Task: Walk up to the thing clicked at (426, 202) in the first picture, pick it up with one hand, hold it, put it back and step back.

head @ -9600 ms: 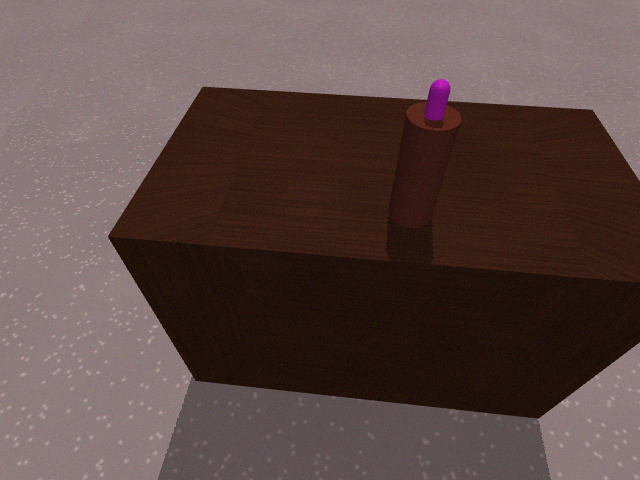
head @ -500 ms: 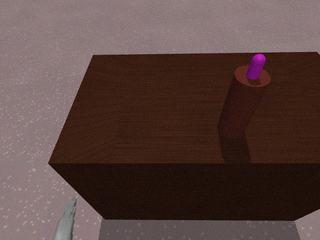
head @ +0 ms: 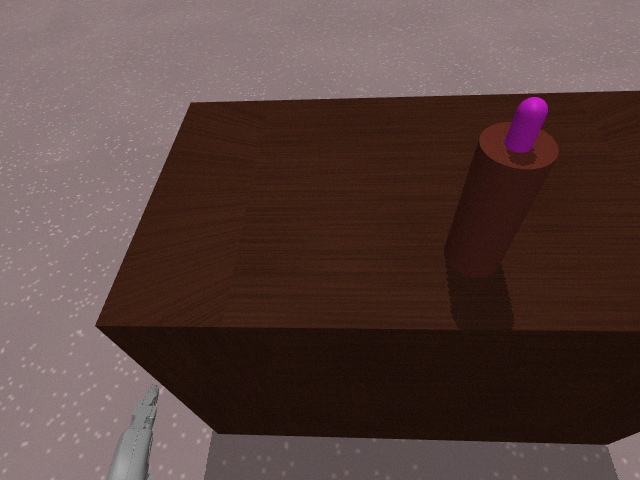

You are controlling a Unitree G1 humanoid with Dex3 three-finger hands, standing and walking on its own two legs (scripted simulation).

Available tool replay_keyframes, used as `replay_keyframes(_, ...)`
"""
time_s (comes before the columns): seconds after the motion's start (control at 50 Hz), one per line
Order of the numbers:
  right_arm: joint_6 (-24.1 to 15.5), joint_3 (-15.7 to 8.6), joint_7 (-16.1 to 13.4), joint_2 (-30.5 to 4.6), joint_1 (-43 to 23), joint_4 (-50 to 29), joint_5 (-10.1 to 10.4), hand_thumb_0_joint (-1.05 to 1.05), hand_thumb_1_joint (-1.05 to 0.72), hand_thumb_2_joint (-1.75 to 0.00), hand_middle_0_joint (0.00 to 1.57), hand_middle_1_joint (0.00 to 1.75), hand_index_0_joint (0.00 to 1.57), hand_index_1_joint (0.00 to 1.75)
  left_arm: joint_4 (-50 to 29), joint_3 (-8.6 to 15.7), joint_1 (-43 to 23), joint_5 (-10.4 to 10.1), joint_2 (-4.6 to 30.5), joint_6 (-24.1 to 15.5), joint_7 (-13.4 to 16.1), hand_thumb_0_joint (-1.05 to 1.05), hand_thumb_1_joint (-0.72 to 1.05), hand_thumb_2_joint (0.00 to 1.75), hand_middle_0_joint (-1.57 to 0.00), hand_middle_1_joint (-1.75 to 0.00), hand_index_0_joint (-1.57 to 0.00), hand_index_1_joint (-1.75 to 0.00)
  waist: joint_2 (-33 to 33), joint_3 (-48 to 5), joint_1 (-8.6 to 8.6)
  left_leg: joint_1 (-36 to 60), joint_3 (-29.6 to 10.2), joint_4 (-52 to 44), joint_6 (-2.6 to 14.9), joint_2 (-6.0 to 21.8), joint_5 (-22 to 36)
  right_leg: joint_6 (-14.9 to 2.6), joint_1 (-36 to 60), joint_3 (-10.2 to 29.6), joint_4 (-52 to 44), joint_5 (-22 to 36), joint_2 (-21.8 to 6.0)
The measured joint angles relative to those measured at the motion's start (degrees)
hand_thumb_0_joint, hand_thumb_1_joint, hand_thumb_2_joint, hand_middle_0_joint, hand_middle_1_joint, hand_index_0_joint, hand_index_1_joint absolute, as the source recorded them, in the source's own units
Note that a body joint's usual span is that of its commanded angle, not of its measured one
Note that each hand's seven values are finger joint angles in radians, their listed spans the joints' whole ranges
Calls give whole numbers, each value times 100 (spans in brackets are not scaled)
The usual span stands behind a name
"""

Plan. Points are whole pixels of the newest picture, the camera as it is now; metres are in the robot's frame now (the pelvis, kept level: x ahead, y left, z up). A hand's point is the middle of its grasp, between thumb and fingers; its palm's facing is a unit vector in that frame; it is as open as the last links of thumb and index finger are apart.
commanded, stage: go down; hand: right
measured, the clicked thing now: (497, 193) +0.49 -0.18 +0.09
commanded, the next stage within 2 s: approach in 1.18 s
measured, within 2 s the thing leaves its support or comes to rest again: neither
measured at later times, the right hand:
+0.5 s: hand out of the picture +0.39 -0.37 +0.14, palm faces +0.18 +0.98 +0.01, open 17.5 cm
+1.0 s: hand out of the picture +0.40 -0.37 +0.14, palm faces +0.17 +0.98 +0.00, open 17.5 cm
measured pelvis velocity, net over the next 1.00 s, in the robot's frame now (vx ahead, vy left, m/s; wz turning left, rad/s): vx -0.01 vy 0.00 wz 0.01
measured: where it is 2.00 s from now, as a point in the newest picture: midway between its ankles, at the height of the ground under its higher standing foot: outside the picture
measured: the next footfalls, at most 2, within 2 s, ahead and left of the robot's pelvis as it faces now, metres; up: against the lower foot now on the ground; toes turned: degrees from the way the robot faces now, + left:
none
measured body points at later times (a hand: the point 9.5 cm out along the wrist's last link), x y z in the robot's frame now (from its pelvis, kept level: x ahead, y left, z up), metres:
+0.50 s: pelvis -0.01 +0.00 -0.01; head +0.06 -0.03 +0.44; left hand +0.14 +0.26 -0.06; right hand +0.38 -0.42 +0.14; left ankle +0.00 +0.15 -0.71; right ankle -0.01 -0.13 -0.71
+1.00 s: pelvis -0.01 +0.00 -0.01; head +0.06 -0.03 +0.43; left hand +0.14 +0.26 -0.06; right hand +0.39 -0.43 +0.14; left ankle +0.00 +0.15 -0.71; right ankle -0.01 -0.13 -0.71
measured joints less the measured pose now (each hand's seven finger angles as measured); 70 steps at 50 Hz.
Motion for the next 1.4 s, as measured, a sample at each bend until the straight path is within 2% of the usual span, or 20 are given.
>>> replay_keyframes(0.14, 61, -49, 4, -19, -92, 2, -20, -2, 55, -5, 4, 5, 5, 5, -237, 52, 118, -13, 53, 9, -48, -1, -54, 7, -7, -6, -6, -7, -24, 3, 32, -94, -37, 85, -23, -3, -33, -22, -93, -34, 116, -62, -2)
replay_keyframes(0.3, 122, -169, -8, -123, -230, 80, -93, -2, 54, -5, 5, 5, 5, 5, -337, -23, 195, -1, 31, 41, -82, -1, -54, 7, -6, -6, -6, -6, -9, 12, 61, -229, -42, 176, -18, -32, -48, -16, -233, -33, 231, -96, -28)
replay_keyframes(0.54, 126, -161, 14, -467, -710, 512, -238, -2, 56, -5, 5, 5, 5, 5, -524, -122, 191, 32, 43, 13, -58, -1, -54, 7, -6, -5, -6, -6, 11, -29, 143, -455, 10, 353, 6, -36, -95, 7, -466, 27, 381, -114, -26)
replay_keyframes(0.7, 130, -180, 33, -740, -931, 896, -359, -1, 57, -5, 5, 6, 5, 5, -560, -77, 221, 60, 110, 1, -92, -1, -54, 7, -6, -5, -6, -6, 5, -14, 229, -641, 8, 473, 7, -44, -123, 6, -653, 33, 508, -148, -31)
replay_keyframes(0.84, 86, -280, 80, -647, -847, 725, -339, -2, 57, -5, 5, 5, 5, 5, -649, -123, 283, 73, 103, 29, -94, -1, -54, 7, -6, -5, -6, -6, 5, -43, 214, -691, -1, 467, 3, -59, -122, 12, -709, 25, 528, -164, -46)
replay_keyframes(1.02, 109, -141, 10, -657, -933, 835, -414, -2, 55, -5, 5, 5, 5, 5, -709, -116, 202, 69, 89, 68, -98, -1, -54, 7, -6, -5, -5, -6, -27, -79, 236, -681, 10, 489, -3, -53, -137, -4, -712, 37, 568, -185, -38)
replay_keyframes(1.14, 125, -223, 42, -578, -826, 715, -351, -2, 56, -5, 5, 5, 6, 5, -909, -113, 350, 46, 73, 42, -132, -1, -54, 7, -6, -5, -6, -6, 12, -64, 239, -680, 0, 513, -16, -32, -148, -16, -700, 26, 566, -182, -17)
replay_keyframes(1.3, 87, -254, -12, -675, -845, 731, -418, -2, 58, -4, 5, 5, 5, 5, -692, -62, 331, 75, 76, 64, -156, -1, -54, 7, -6, -5, -5, -6, 33, -16, 235, -798, 4, 567, -15, -51, -143, -13, -838, 36, 667, -204, -33)
replay_keyframes(1.4, 34, -200, 24, -609, -837, 683, -326, -2, 58, -4, 4, 5, 5, 4, -515, -52, 224, 75, 106, 63, -129, -1, -54, 6, -6, -5, -5, -6, -15, -26, 205, -825, 7, 561, -23, -48, -134, -21, -880, 40, 687, -204, -28)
